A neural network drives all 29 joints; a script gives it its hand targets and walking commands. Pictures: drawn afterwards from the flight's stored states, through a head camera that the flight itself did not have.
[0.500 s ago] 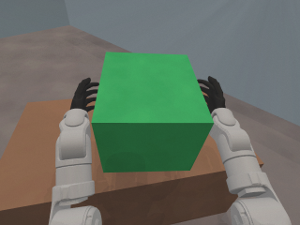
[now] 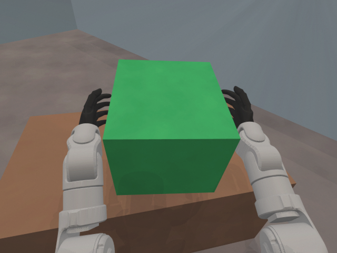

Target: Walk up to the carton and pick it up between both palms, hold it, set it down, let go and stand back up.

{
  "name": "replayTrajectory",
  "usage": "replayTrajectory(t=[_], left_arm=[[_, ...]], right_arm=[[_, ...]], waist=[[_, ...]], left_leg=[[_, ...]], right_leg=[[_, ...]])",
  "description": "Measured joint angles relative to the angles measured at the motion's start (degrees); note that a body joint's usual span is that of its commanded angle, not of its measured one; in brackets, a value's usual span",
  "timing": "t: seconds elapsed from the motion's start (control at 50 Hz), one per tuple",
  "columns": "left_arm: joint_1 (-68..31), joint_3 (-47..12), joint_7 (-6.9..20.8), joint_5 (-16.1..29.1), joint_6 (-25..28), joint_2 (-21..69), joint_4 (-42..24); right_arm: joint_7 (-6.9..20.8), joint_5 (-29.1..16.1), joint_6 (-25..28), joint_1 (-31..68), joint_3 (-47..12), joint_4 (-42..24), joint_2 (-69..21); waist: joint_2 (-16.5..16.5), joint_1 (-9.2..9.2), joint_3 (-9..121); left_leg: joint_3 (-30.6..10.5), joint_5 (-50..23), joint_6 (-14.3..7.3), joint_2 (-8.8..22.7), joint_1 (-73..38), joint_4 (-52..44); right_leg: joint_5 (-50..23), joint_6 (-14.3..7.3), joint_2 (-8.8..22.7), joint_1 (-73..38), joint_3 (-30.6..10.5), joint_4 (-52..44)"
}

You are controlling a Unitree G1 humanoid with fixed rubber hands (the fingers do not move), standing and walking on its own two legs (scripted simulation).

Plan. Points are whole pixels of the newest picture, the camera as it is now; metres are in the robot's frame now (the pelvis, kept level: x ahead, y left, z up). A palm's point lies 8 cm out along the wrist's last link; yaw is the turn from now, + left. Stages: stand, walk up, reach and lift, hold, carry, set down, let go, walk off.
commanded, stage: hold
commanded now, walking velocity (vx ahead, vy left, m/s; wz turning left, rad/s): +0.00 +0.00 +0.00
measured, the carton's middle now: (165, 125) +0.41 +0.01 +0.13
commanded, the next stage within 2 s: none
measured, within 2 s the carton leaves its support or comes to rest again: neither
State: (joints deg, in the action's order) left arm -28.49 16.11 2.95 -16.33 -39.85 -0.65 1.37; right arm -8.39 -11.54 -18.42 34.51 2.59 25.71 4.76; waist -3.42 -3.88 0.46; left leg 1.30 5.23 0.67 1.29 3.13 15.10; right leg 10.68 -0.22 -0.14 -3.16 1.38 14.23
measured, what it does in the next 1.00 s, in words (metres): stands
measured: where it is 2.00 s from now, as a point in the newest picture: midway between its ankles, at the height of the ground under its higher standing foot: outside the picture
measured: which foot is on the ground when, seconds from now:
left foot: down 0.00-1.00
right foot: down 0.00-1.00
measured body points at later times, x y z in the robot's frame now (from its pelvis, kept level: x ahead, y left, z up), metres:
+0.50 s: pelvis +0.00 +0.00 +0.00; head -0.05 +0.03 +0.45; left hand +0.36 +0.19 +0.19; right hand +0.37 -0.16 +0.19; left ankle +0.04 +0.13 -0.75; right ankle -0.02 -0.11 -0.75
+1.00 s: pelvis +0.00 +0.00 +0.00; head -0.05 +0.03 +0.45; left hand +0.36 +0.18 +0.19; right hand +0.37 -0.16 +0.19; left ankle +0.04 +0.13 -0.75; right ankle -0.02 -0.11 -0.75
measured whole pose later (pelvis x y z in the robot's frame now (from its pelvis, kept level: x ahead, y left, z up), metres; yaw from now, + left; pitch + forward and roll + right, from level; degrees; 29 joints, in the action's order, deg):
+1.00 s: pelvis +0.00 +0.00 +0.00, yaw +0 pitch -7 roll +0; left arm -28.7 16.3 3.0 -16.2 -40.1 -0.7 1.2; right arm -8.3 -11.2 -18.6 34.8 2.9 25.6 4.6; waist -3.4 -3.5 0.4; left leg 1.3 5.0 0.6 1.4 3.3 15.1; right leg 10.3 -0.3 -0.3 -2.8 1.4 14.1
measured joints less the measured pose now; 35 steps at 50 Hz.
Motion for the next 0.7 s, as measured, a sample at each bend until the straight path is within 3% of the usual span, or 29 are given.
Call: replayTrajectory(t=[0.38, 0.7], left_arm=[[-1.71, 0.76, 0.26, 0.12, 0.32, -0.34, 2.08], [-0.15, 0.07, 0.1, -0.09, 0.05, -0.09, 0.18]], right_arm=[[0.12, 1.05, -0.01, 1.46, 0.94, 1.54, -0.43], [0.01, 0.11, -0.1, 0.48, 0.11, 0.29, 0.0]], waist=[[0.05, 0.38, 0.0], [-0.18, -0.04, -0.27]], left_leg=[[-0.12, -0.33, 0.03, 0.06, 0.14, -0.19], [-0.04, 0.21, -0.08, -0.07, -0.19, 0.25]], right_leg=[[-0.16, -0.12, -0.09, 0.32, 0.15, 0.16], [-0.02, 0.04, 0.04, -0.25, 0.08, -0.03]])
